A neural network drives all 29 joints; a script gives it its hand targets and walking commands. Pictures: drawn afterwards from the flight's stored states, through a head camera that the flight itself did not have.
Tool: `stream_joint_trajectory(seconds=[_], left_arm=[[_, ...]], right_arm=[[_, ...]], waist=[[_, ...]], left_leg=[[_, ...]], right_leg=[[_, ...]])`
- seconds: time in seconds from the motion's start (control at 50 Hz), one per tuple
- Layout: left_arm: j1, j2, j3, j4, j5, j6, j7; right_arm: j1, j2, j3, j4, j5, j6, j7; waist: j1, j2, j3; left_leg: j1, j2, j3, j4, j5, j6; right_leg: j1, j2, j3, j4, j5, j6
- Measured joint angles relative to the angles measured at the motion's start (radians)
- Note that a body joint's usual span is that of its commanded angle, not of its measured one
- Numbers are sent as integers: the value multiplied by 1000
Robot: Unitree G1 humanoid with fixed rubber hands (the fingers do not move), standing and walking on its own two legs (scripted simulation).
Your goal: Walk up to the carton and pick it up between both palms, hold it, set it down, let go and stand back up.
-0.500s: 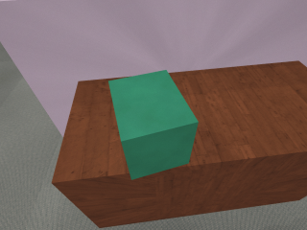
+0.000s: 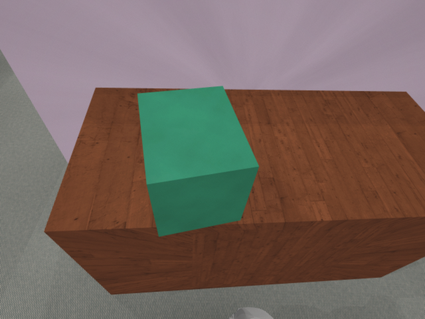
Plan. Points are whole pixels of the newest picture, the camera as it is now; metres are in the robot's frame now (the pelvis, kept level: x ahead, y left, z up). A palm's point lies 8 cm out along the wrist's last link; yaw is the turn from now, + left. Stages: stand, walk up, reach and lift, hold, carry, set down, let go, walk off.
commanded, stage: walk up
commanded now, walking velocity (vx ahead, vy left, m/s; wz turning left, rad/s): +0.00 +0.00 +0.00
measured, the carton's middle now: (191, 159) +0.45 +0.04 -0.01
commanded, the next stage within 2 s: none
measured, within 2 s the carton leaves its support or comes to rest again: neither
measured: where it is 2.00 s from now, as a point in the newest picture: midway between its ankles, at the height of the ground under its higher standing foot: outside the picture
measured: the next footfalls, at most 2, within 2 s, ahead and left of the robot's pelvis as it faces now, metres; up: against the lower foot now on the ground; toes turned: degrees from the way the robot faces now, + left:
right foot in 0.10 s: +0.08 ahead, -0.16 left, +0.00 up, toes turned -3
left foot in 0.44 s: +0.03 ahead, +0.04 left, +0.00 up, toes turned -1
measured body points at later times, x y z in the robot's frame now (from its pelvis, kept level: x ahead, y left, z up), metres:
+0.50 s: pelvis +0.02 -0.07 -0.01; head +0.04 -0.05 +0.44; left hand +0.04 +0.14 -0.18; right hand +0.02 -0.28 -0.16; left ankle -0.01 +0.04 -0.75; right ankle +0.04 -0.16 -0.74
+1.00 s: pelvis +0.05 -0.06 +0.00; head +0.06 -0.05 +0.45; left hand +0.03 +0.14 -0.17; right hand +0.01 -0.25 -0.16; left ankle -0.01 +0.04 -0.74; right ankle +0.04 -0.16 -0.74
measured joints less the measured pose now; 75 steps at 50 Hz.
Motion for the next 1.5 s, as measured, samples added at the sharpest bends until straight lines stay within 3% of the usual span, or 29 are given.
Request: stream_joint_trajectory(seconds=[0.06, 0.1, 0.12, 0.16, 0.24, 0.32, 0.4, 0.44, 0.52, 0.62, 0.78, 1.04, 1.5], left_arm=[[-10, 6, -3, -30, -28, -32, 1], [-14, -8, -7, -23, -38, -43, 7], [-26, -38, -11, -6, -39, -43, 11], [-25, -94, -33, -1, -31, -47, 10], [11, -141, -50, -1, -5, -30, 11], [9, -129, -57, 10, -15, -36, 26], [-6, -125, -58, 10, -21, -47, 33], [-8, -123, -59, 17, -17, -41, 35], [2, -81, -47, 47, -34, -23, 29], [20, -94, -54, 60, -32, -30, 20], [45, -131, -67, 99, -26, -36, 17], [34, -136, -66, 119, -31, -38, 27], [25, -137, -66, 132, -35, -36, 36]], right_arm=[[-35, -38, -4, 15, 24, -1, -11], [-69, -57, -6, 12, 21, -5, -12], [-88, -77, -9, 11, 15, -7, -11], [-90, -107, -11, -4, 6, -10, -8], [-97, -95, 0, -22, 24, 18, 10], [-124, -65, 10, -37, 25, -5, 28], [-124, -46, 21, -17, 29, -5, 18], [-131, -39, 27, -7, 36, -9, 12], [-115, 17, 47, 12, 29, -33, 5], [-100, 18, 56, 43, 22, -33, 6], [-107, -7, 53, 43, 30, -39, 5], [-85, 18, 65, 58, 29, -50, 9], [-73, 23, 68, 53, 30, -58, 3]], waist=[[56, -12, 21], [67, -8, 42], [56, 45, 61], [23, 134, 56], [50, 115, 2], [25, 94, 8], [42, 89, 17], [45, 83, 25], [55, -31, 18], [83, -12, 12], [63, 65, 30], [59, 18, 39], [53, 30, 39]], left_leg=[[1, -2, 42, 30, -25, -26], [-1, -8, 68, 88, -67, -43], [-1, 20, 51, 123, -89, -46], [-23, 40, 7, 177, -156, -10], [-40, -15, 75, 253, -235, 28], [-67, -22, 81, 328, -226, 30], [-30, -18, 86, 229, -191, 30], [11, -18, 89, 122, -113, 43], [84, -53, 116, 17, -61, 50], [127, -54, 118, -24, -56, 53], [143, -66, 123, -37, -55, 71], [160, -67, 125, -42, -69, 72], [189, -89, 134, -38, -108, 100]], right_leg=[[50, -48, 58, -210, 11, -9], [110, -64, 74, -366, 67, -7], [133, -39, 53, -377, 81, -17], [165, -12, -1, -396, 87, -37], [178, -32, 30, -441, 99, -56], [209, -10, 6, -515, 135, -75], [212, 32, -28, -507, 124, -91], [205, 55, -39, -485, 112, -96], [222, 23, -9, -474, 98, -93], [268, 23, -6, -524, 114, -87], [284, 12, 1, -538, 116, -69], [292, 11, 5, -526, 94, -67], [309, -12, 15, -498, 45, -37]])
